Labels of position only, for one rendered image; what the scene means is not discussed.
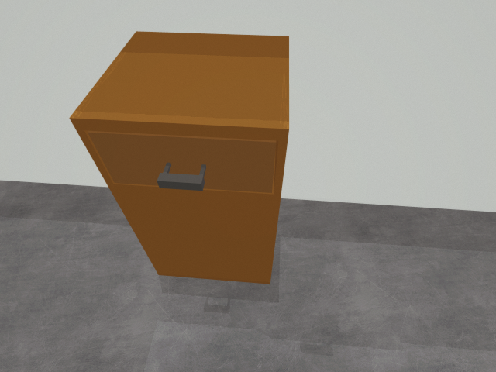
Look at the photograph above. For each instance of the handle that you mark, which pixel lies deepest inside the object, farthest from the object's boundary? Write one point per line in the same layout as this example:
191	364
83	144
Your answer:
182	181

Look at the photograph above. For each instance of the cabinet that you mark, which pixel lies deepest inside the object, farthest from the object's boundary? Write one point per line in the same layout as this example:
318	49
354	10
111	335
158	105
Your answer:
197	84

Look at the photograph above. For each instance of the drawer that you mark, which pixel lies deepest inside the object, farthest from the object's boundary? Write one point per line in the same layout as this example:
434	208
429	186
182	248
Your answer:
231	164

